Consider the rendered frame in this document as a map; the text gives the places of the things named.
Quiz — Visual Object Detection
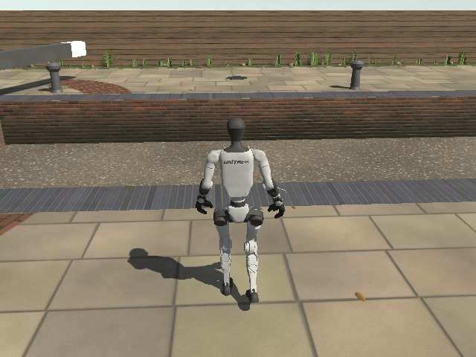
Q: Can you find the robot right hand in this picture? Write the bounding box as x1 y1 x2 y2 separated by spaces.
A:
268 203 285 219

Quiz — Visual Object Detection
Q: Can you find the robot right upper arm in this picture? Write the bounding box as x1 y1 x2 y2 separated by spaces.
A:
252 149 274 190

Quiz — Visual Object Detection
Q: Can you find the robot right shin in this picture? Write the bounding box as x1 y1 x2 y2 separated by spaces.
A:
246 242 258 293

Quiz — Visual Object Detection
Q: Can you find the robot left thigh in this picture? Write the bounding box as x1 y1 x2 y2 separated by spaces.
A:
213 207 232 252

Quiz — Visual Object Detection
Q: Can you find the left robot forearm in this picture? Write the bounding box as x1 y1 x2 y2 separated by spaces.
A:
197 179 209 203

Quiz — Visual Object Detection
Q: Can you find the robot left upper arm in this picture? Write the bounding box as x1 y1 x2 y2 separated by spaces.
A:
202 149 221 190

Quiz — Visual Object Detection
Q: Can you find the right robot forearm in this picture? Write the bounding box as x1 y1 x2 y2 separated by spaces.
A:
267 179 283 206

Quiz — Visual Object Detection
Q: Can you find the robot left hand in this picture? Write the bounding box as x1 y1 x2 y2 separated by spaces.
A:
196 200 213 214

